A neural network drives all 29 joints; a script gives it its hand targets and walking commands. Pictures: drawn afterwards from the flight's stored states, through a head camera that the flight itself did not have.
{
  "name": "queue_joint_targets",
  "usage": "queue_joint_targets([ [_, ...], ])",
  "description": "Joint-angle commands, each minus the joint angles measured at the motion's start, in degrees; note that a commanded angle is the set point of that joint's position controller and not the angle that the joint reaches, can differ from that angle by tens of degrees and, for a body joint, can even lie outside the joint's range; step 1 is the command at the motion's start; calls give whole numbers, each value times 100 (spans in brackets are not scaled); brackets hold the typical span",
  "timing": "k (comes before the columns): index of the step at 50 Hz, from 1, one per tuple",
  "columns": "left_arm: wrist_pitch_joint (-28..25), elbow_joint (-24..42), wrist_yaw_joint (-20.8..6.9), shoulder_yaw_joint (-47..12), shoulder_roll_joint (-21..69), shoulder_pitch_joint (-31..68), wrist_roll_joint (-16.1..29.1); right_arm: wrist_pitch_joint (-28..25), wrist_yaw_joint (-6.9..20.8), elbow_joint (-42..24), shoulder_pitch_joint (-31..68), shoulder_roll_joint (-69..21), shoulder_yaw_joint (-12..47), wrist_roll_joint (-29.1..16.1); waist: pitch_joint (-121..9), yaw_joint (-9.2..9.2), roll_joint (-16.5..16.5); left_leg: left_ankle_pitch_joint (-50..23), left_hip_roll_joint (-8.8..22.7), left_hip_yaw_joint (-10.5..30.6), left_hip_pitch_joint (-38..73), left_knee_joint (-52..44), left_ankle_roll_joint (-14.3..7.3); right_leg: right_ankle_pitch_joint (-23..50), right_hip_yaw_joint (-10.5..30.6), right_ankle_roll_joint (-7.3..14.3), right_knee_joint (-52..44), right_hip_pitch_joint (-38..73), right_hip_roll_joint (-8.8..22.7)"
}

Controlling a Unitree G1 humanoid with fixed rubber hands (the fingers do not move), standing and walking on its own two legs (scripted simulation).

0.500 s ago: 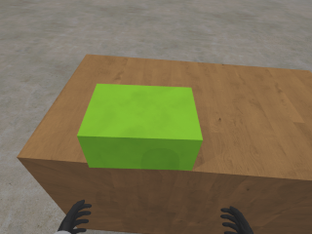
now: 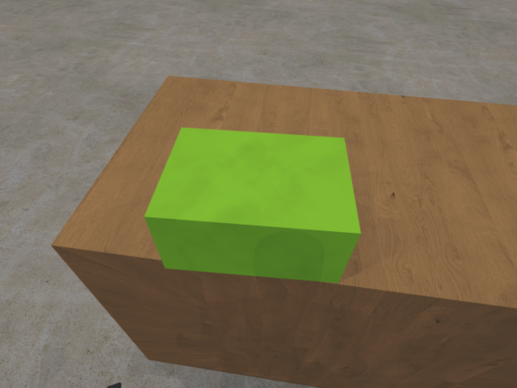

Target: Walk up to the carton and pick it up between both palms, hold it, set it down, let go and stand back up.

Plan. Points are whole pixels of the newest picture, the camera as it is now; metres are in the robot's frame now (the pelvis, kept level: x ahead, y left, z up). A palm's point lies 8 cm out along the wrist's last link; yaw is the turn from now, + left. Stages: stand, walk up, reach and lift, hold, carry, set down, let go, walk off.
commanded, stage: stand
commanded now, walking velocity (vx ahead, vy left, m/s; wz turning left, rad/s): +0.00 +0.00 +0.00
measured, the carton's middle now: (256, 201) +0.43 +0.02 +0.05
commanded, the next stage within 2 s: none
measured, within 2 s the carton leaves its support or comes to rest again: neither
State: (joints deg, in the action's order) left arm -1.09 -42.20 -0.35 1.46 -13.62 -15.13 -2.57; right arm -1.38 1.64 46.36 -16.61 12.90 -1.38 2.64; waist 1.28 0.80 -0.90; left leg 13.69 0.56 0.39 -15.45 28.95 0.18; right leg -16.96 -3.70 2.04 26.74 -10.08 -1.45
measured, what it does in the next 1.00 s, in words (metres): stands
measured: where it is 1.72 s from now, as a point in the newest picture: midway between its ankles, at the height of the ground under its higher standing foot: outside the picture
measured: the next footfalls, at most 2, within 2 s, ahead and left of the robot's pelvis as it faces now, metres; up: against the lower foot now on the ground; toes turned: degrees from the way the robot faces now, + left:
none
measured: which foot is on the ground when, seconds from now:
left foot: down 0.00-1.00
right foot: down 0.00-1.00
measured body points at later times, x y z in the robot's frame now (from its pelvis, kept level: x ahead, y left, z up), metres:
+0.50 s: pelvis -0.01 +0.00 +0.00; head -0.01 -0.01 +0.45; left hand -0.01 +0.24 -0.15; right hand +0.01 -0.24 -0.15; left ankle +0.02 +0.12 -0.74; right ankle -0.03 -0.09 -0.74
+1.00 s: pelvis -0.01 -0.02 +0.00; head -0.01 -0.03 +0.45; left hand -0.05 +0.19 -0.16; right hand -0.03 -0.24 -0.16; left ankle +0.02 +0.12 -0.74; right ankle -0.03 -0.09 -0.74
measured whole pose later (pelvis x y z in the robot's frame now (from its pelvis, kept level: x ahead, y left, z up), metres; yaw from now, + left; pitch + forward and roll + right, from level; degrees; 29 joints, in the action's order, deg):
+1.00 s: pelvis -0.01 -0.02 +0.00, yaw +3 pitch -2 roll +0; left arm -1.0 -64.7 1.8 -1.1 -8.5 -19.6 -1.0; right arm 0.4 -1.7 66.9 -18.6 8.0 1.8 1.3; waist 1.4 0.3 -0.5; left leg 10.8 1.0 3.5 -13.1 25.8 2.0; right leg -15.6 -6.6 4.1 24.5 -7.3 -2.2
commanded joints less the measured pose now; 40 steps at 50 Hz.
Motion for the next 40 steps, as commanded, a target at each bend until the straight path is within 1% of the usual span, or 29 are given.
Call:
queue_joint_targets([
  [1, -109, 176, 64, 128, -559, -23, 22, -43, -50, -196, -144, 648, -156, 3, -362, -38, 132, -1374, 430, 506, 180, -276, -116, 1255, 663, 35, -488, -24, 696],
  [4, -82, -88, 92, 120, -576, -226, 32, 4, -94, -1, -270, 646, -140, -17, -91, -35, 76, -1306, 425, 578, 140, -359, -136, 921, 658, 48, -580, -194, 693],
  [7, -69, -341, 119, 107, -579, -383, 54, 30, -137, 197, -363, 624, -122, -36, 48, -35, 13, -1271, 417, 631, 129, -437, -148, 746, 646, 63, -650, -221, 690],
  [13, -66, -802, 151, 66, -533, -539, 83, 56, -197, 577, -418, 563, -78, -66, 144, -36, -44, -1164, 396, 686, 151, -568, -152, 611, 605, 86, -761, -140, 688],
  [22, -44, -1392, 179, -19, -372, -657, 109, 98, -251, 1128, -475, 406, 22, -89, 271, -40, -7, -902, 355, 699, 122, -713, -128, 433, 563, 122, -892, -70, 694],
  [31, -18, -1821, 201, -100, -225, -763, 131, 131, -291, 1575, -557, 238, 130, -109, 407, -41, 20, -728, 325, 681, 69, -771, -92, 223, 566, 153, -968, -125, 705],
  [40, -11, -2083, 218, -152, -88, -841, 148, 152, -326, 1878, -608, 74, 214, -127, 487, -44, 19, -691, 312, 639, 54, -746, -49, 98, 601, 181, -1039, -199, 729],
])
